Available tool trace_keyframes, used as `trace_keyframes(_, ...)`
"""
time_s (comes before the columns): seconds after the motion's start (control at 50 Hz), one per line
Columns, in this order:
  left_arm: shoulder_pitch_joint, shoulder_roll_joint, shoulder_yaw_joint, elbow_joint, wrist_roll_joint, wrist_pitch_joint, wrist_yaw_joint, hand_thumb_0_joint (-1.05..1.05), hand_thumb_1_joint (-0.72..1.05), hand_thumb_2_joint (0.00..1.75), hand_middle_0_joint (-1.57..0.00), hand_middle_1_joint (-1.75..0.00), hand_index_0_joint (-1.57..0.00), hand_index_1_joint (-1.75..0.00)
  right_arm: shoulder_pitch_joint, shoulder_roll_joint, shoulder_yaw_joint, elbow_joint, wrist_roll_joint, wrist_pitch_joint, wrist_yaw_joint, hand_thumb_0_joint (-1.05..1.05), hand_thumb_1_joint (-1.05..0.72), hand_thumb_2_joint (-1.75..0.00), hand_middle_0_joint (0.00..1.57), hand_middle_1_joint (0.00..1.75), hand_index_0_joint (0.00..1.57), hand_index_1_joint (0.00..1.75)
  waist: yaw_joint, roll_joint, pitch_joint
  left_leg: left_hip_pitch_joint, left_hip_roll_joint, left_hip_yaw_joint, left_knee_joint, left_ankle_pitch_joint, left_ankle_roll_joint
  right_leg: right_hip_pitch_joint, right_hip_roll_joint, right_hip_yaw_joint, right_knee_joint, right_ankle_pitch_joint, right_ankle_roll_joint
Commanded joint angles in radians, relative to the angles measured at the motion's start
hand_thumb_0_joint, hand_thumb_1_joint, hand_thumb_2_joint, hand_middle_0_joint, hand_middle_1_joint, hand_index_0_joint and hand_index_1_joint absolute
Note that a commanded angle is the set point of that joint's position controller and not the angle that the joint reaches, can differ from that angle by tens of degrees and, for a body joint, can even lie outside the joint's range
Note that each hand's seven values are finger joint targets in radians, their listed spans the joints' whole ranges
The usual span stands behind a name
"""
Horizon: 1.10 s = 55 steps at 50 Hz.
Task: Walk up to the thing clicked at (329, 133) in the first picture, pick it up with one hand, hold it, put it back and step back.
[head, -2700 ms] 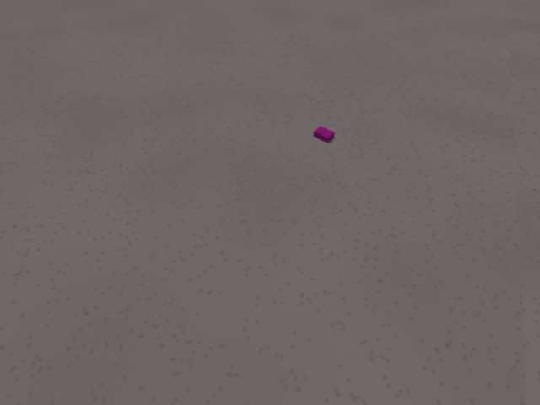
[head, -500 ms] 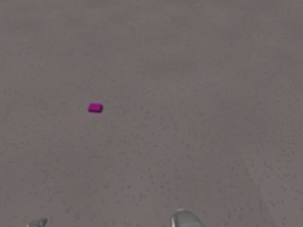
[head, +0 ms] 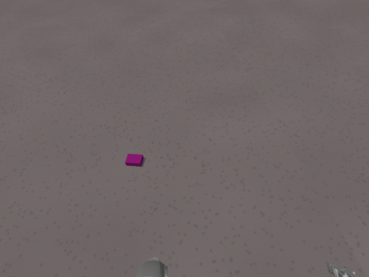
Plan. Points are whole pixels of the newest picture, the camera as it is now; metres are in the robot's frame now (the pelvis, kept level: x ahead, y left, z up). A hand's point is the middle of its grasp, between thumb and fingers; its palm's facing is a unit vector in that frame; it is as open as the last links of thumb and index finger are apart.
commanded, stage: walk up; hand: left
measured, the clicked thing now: (134, 160) +0.93 +0.43 -0.74
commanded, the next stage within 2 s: none
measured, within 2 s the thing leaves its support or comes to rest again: neither
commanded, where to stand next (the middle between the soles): +0.55 +0.31 m, yaw -8 degrees
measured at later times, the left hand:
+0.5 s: hand (55, 214) +0.30 +0.40 -0.12, palm faces -0.18 -0.88 -0.45, open 7.4 cm
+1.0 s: hand (28, 186) +0.39 +0.53 -0.13, palm faces -0.11 -0.86 -0.49, open 7.4 cm
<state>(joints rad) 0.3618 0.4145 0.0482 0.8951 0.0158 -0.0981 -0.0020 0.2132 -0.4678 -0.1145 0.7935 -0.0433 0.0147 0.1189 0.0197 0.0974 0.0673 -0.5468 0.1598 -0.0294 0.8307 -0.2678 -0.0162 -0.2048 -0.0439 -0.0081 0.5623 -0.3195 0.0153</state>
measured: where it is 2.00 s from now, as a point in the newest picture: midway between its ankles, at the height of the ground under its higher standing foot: (134, 221)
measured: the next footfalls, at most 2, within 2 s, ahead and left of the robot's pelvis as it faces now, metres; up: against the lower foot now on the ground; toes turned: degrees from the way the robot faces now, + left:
left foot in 0.06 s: +0.17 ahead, +0.18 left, +0.00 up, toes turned +6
right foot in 0.56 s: +0.32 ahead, +0.03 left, +0.00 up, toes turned -10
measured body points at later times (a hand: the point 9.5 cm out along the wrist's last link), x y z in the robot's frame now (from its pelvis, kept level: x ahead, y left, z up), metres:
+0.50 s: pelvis +0.18 +0.13 +0.01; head +0.20 +0.10 +0.45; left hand +0.31 +0.44 -0.09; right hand +0.13 -0.18 -0.12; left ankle +0.13 +0.18 -0.72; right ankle +0.27 +0.02 -0.70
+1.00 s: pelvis +0.33 +0.23 -0.01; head +0.34 +0.22 +0.44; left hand +0.40 +0.58 -0.10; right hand +0.38 -0.12 -0.11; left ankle +0.43 +0.38 -0.73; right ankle +0.28 +0.04 -0.72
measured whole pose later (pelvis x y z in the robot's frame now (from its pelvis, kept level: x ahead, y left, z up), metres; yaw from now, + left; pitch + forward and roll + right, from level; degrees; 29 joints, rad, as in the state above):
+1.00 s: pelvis +0.33 +0.23 -0.01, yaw -5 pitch -2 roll -3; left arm 0.34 0.46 0.06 0.89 0.03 -0.09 0.02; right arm 0.26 -0.47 -0.13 0.82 -0.05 0.03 0.11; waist 0.00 0.08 0.08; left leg -0.43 0.15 0.00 0.70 -0.26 -0.01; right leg -0.21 -0.09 -0.05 0.65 -0.39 0.04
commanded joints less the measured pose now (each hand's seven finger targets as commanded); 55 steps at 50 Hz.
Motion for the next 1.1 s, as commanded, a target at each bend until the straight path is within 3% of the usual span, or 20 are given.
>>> trace_keyframes(0.0, -0.141, 0.355, 0.105, -0.094, 0.009, -0.038, 0.029, 0.0, 0.9, 0.9, -0.2, -0.3, -0.2, -0.3, 0.077, -0.15, -0.065, -0.042, 0.0, -0.034, -0.001, 0.0, -0.9, -0.9, 0.2, 0.3, 0.2, 0.3, -0.096, -0.249, -0.052, 0.327, -0.03, 0.097, -0.12, 0.027, 0.024, -0.281, -0.177, 0.132, -0.163, -0.084, -0.189)
trace_keyframes(0.04, -0.129, 0.28, 0.082, -0.09, 0.022, -0.024, 0.034, 0.0, 0.9, 0.9, -0.2, -0.3, -0.2, -0.3, 0.252, -0.191, -0.092, 0.023, -0.009, -0.043, -0.015, 0.0, -0.9, -0.9, 0.2, 0.3, 0.2, 0.3, -0.192, -0.044, -0.133, 0.577, -0.086, 0.087, -0.19, -0.045, 0.035, -0.379, -0.129, 0.074, 0.177, -0.006, -0.138)
trace_keyframes(0.08, -0.005, 0.128, 0.025, -0.08, -0.005, -0.01, 0.04, 0.0, 0.9, 0.9, -0.2, -0.3, -0.2, -0.3, 0.27, -0.317, -0.109, 0.0, -0.017, -0.06, -0.042, 0.0, -0.9, -0.9, 0.2, 0.3, 0.2, 0.3, -0.177, 0.353, -0.087, 0.587, 0.192, -0.455, -0.55, -0.419, 0.082, -0.645, 0.122, 0.039, 0.681, -0.236, -0.052)
trace_keyframes(0.1, 0.018, 0.225, 0.044, -0.058, -0.016, 0.0, 0.057, 0.0, 0.9, 0.9, -0.2, -0.3, -0.2, -0.3, 0.164, -0.351, -0.112, -0.025, 0.02, -0.06, -0.046, 0.0, -0.9, -0.9, 0.2, 0.3, 0.2, 0.3, -0.122, 0.258, -0.084, 0.498, 0.266, -0.598, -0.661, -0.544, 0.146, -0.601, 0.064, 0.093, 0.742, -0.207, -0.087)
trace_keyframes(0.2, 0.054, 0.269, 0.063, 0.038, -0.041, 0.012, 0.031, 0.0, 0.9, 0.9, -0.2, -0.3, -0.2, -0.3, 0.054, -0.205, -0.054, -0.049, 0.022, -0.078, -0.058, 0.0, -0.9, -0.9, 0.2, 0.3, 0.2, 0.3, -0.039, 0.077, 0.027, 0.311, 0.085, -0.14, -0.592, -0.158, 0.066, -0.434, -0.022, 0.105, 0.584, 0.069, -0.054)
trace_keyframes(0.3, -0.04, 0.216, 0.05, -0.003, -0.03, 0.024, 0.021, 0.0, 0.9, 0.9, -0.2, -0.3, -0.2, -0.3, 0.117, -0.17, -0.044, -0.04, 0.013, -0.082, -0.065, 0.0, -0.9, -0.9, 0.2, 0.3, 0.2, 0.3, -0.065, 0.04, 0.014, 0.437, 0.081, -0.042, -0.603, 0.049, 0.135, -0.432, -0.001, 0.066, 0.377, 0.087, -0.017)
trace_keyframes(0.4, -0.151, 0.188, 0.042, -0.055, -0.029, 0.029, 0.023, 0.0, 0.9, 0.9, -0.2, -0.3, -0.2, -0.3, 0.188, -0.154, -0.047, -0.049, -0.001, -0.062, -0.07, 0.0, -0.9, -0.9, 0.2, 0.3, 0.2, 0.3, -0.108, 0.004, 0.011, 0.513, 0.072, 0.019, -0.547, 0.392, 0.094, -0.373, 0.021, -0.012, 0.197, 0.092, -0.032)
trace_keyframes(0.48, -0.107, 0.175, 0.049, -0.058, -0.03, 0.021, 0.034, 0.0, 0.9, 0.9, -0.2, -0.3, -0.2, -0.3, 0.139, -0.15, -0.048, -0.083, -0.009, -0.04, -0.072, 0.0, -0.9, -0.9, 0.2, 0.3, 0.2, 0.3, -0.058, -0.046, -0.037, 0.476, 0.067, 0.055, -0.379, 0.545, 0.095, -0.15, 0.039, -0.072, 0.04, 0.097, -0.054)
trace_keyframes(0.52, 0.069, 0.212, 0.076, -0.013, -0.022, 0.017, 0.049, 0.0, 0.9, 0.9, -0.2, -0.3, -0.2, -0.3, 0.097, -0.133, -0.038, -0.11, 0.0, -0.037, -0.071, 0.0, -0.9, -0.9, 0.2, 0.3, 0.2, 0.3, 0.05, -0.126, -0.124, 0.348, 0.0, 0.114, -0.131, 0.525, 0.042, 0.149, 0.029, -0.052, -0.102, 0.197, -0.086)
trace_keyframes(0.56, 0.167, 0.333, 0.113, -0.027, -0.02, 0.01, 0.071, 0.0, 0.9, 0.9, -0.2, -0.3, -0.2, -0.3, 0.196, -0.072, -0.012, -0.116, 0.006, -0.033, -0.068, 0.0, -0.9, -0.9, 0.2, 0.3, 0.2, 0.3, 0.074, -0.356, -0.227, -0.093, -0.179, 0.07, 0.317, -0.325, -0.045, 0.482, -0.384, 0.601, -0.184, 0.081, -0.258)
trace_keyframes(0.58, 0.071, 0.331, 0.107, -0.052, -0.025, 0.017, 0.081, 0.0, 0.9, 0.9, -0.2, -0.3, -0.2, -0.3, 0.188, -0.18, -0.035, -0.099, -0.004, -0.009, -0.077, 0.0, -0.9, -0.9, 0.2, 0.3, 0.2, 0.3, 0.053, -0.168, -0.19, -0.142, -0.119, -0.08, 0.408, -0.336, -0.039, 0.335, -0.462, 0.747, -0.227, -0.128, -0.357)
trace_keyframes(0.6, 0.018, 0.32, 0.106, -0.07, -0.035, 0.018, 0.085, 0.0, 0.9, 0.9, -0.2, -0.3, -0.2, -0.3, 0.163, -0.208, -0.047, -0.085, -0.006, -0.005, -0.08, 0.0, -0.9, -0.9, 0.2, 0.3, 0.2, 0.3, 0.041, -0.137, -0.121, -0.138, -0.096, -0.089, 0.457, -0.31, -0.039, 0.233, -0.456, 0.717, -0.272, -0.221, -0.383)
trace_keyframes(0.66, -0.09, 0.261, 0.079, -0.088, -0.028, -0.007, 0.077, 0.0, 0.9, 0.9, -0.2, -0.3, -0.2, -0.3, 0.182, -0.16, -0.033, -0.033, 0.017, -0.004, -0.06, 0.0, -0.9, -0.9, 0.2, 0.3, 0.2, 0.3, -0.032, -0.114, 0.011, -0.043, -0.082, -0.12, 0.369, -0.096, 0.013, 0.012, -0.233, 0.306, -0.294, -0.055, -0.209)
trace_keyframes(0.7, -0.104, 0.256, 0.078, -0.084, -0.014, -0.019, 0.065, 0.0, 0.9, 0.9, -0.2, -0.3, -0.2, -0.3, 0.202, -0.135, -0.027, -0.018, 0.016, 0.003, -0.044, 0.0, -0.9, -0.9, 0.2, 0.3, 0.2, 0.3, -0.051, -0.178, 0.04, 0.017, -0.09, -0.09, 0.319, -0.04, 0.009, -0.081, -0.17, 0.175, -0.275, 0.072, -0.194)
trace_keyframes(0.88, -0.046, 0.331, 0.106, -0.086, 0.01, -0.032, 0.041, 0.0, 0.9, 0.9, -0.2, -0.3, -0.2, -0.3, 0.02, -0.127, -0.042, -0.063, -0.003, -0.007, -0.012, 0.0, -0.9, -0.9, 0.2, 0.3, 0.2, 0.3, -0.001, -0.276, 0.013, 0.105, 0.003, 0.021, -0.063, 0.012, -0.003, -0.109, -0.181, 0.092, -0.207, 0.03, -0.21)
trace_keyframes(0.96, -0.138, 0.329, 0.098, -0.103, 0.006, -0.012, 0.048, 0.0, 0.9, 0.9, -0.2, -0.3, -0.2, -0.3, 0.189, -0.155, -0.069, -0.006, -0.008, -0.018, -0.021, 0.0, -0.9, -0.9, 0.2, 0.3, 0.2, 0.3, -0.138, -0.189, -0.084, 0.404, -0.057, 0.105, -0.232, -0.012, 0.034, -0.208, -0.185, 0.065, 0.033, 0.082, -0.17)
trace_keyframes(0.98, -0.089, 0.251, 0.074, -0.102, 0.012, -0.003, 0.05, 0.0, 0.9, 0.9, -0.2, -0.3, -0.2, -0.3, 0.297, -0.199, -0.085, 0.034, -0.013, -0.026, -0.032, 0.0, -0.9, -0.9, 0.2, 0.3, 0.2, 0.3, -0.177, 0.013, -0.152, 0.551, -0.095, 0.063, -0.281, -0.092, 0.046, -0.262, -0.117, 0.011, 0.314, 0.107, -0.131)
trace_keyframes(1.02, 0.022, 0.157, 0.033, -0.096, -0.016, 0.009, 0.058, 0.0, 0.9, 0.9, -0.2, -0.3, -0.2, -0.3, 0.224, -0.327, -0.1, -0.024, -0.006, -0.039, -0.054, 0.0, -0.9, -0.9, 0.2, 0.3, 0.2, 0.3, -0.128, 0.321, -0.096, 0.551, 0.22, -0.516, -0.574, -0.282, 0.12, -0.579, 0.108, -0.005, 0.665, -0.263, -0.058)
trace_keyframes(1.06, -0.041, 0.279, 0.051, -0.064, -0.015, 0.012, 0.073, 0.0, 0.9, 0.9, -0.2, -0.3, -0.2, -0.3, 0.135, -0.302, -0.089, -0.047, 0.021, -0.027, -0.053, 0.0, -0.9, -0.9, 0.2, 0.3, 0.2, 0.3, -0.102, 0.192, -0.004, 0.37, 0.242, -0.489, -0.592, -0.388, 0.242, -0.533, -0.001, 0.06, 0.734, -0.204, -0.082)
trace_keyframes(1.08, -0.021, 0.281, 0.056, -0.043, -0.025, 0.01, 0.064, 0.0, 0.9, 0.9, -0.2, -0.3, -0.2, -0.3, 0.096, -0.246, -0.069, -0.06, 0.017, -0.03, -0.059, 0.0, -0.9, -0.9, 0.2, 0.3, 0.2, 0.3, -0.077, 0.125, 0.027, 0.336, 0.163, -0.336, -0.561, -0.27, 0.21, -0.496, -0.016, 0.083, 0.689, -0.133, -0.074)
